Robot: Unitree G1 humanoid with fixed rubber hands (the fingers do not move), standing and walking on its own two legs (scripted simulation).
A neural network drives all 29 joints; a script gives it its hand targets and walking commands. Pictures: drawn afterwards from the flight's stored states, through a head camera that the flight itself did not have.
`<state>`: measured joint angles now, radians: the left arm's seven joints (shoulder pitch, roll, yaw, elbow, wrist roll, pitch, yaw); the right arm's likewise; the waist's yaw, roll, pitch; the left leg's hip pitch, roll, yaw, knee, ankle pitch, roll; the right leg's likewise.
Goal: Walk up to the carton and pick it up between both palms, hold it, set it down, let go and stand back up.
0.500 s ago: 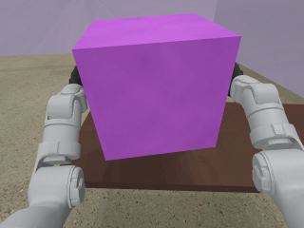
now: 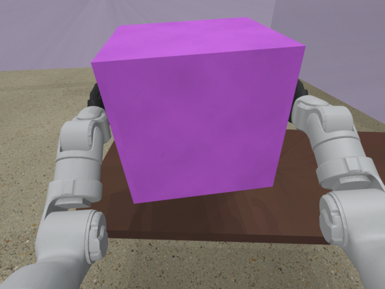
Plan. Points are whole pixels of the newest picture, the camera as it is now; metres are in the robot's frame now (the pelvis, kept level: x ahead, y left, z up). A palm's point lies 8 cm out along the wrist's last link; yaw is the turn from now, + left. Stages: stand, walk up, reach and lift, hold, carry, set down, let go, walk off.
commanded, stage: hold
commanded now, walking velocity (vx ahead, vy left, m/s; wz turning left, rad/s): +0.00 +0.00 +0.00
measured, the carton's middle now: (194, 104) +0.44 +0.02 +0.25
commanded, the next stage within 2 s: none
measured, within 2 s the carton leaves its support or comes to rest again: neither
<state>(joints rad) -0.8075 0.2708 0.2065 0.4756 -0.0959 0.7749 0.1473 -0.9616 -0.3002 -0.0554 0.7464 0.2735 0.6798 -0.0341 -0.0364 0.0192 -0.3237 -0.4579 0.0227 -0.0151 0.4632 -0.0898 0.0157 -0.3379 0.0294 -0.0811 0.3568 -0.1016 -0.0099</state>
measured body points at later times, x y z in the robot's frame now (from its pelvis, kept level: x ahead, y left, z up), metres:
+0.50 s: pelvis +0.00 +0.00 +0.00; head -0.09 +0.02 +0.44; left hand +0.38 +0.22 +0.26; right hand +0.39 -0.18 +0.28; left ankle +0.09 +0.10 -0.74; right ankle +0.05 -0.12 -0.74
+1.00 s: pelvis +0.00 +0.00 +0.00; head -0.09 +0.02 +0.44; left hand +0.38 +0.22 +0.26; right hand +0.39 -0.18 +0.28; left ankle +0.09 +0.10 -0.74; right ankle +0.05 -0.12 -0.74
